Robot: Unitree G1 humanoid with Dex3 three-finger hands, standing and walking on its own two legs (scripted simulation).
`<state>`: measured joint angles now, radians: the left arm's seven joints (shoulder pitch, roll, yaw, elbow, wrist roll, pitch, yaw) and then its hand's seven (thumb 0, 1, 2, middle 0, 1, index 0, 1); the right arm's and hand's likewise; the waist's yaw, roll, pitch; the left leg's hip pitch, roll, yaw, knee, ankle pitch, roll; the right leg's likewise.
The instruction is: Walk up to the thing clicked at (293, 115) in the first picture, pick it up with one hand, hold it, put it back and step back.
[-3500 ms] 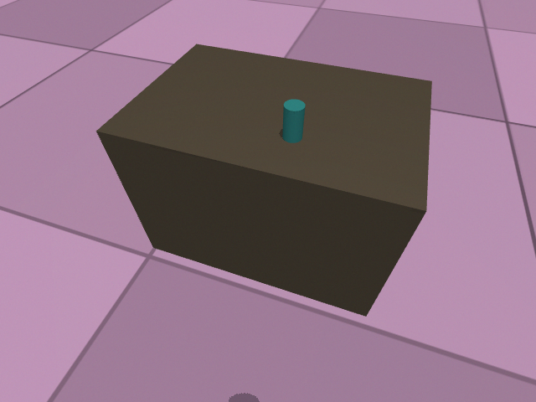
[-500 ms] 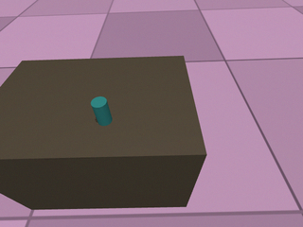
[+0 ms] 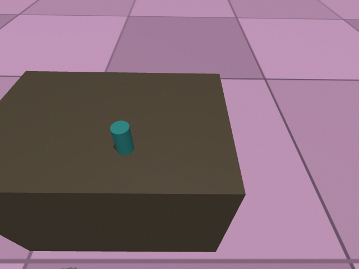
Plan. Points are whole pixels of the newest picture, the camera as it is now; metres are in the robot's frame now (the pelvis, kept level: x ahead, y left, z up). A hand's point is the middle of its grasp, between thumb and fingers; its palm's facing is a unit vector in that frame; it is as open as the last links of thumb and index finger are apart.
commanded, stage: walk up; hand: left
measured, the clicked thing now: (122, 138) +0.52 +0.22 -0.07
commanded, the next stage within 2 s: stand in 0.82 s
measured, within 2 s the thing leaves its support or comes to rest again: neither
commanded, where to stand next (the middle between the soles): +0.05 +0.00 m, yaw +1 degrees
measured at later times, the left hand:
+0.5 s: hand out of the picture +0.09 +0.25 -0.15, palm faces +0.03 -0.94 -0.34, open 7.4 cm
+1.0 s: hand out of the picture +0.09 +0.25 -0.15, palm faces +0.01 -0.94 -0.34, open 7.4 cm
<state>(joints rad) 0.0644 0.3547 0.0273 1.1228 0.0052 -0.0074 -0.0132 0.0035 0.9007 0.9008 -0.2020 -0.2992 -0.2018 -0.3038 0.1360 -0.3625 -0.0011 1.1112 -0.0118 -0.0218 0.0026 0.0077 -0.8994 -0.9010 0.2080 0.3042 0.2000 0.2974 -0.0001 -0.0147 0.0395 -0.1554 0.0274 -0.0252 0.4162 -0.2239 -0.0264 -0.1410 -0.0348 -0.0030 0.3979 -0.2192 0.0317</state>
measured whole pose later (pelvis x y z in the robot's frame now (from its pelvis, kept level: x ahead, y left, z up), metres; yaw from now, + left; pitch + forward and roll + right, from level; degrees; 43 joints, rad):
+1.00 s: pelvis +0.00 +0.00 +0.00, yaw +1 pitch -2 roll +0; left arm 0.08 0.35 0.02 1.13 0.01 -0.01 0.00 0.00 0.90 0.90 -0.20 -0.30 -0.20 -0.30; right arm 0.09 -0.35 0.00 1.11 -0.01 0.00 0.00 0.01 -0.90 -0.90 0.21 0.30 0.20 0.30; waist 0.01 0.00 0.07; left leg -0.11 0.03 -0.03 0.35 -0.19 -0.03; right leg -0.10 -0.04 -0.01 0.33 -0.19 0.03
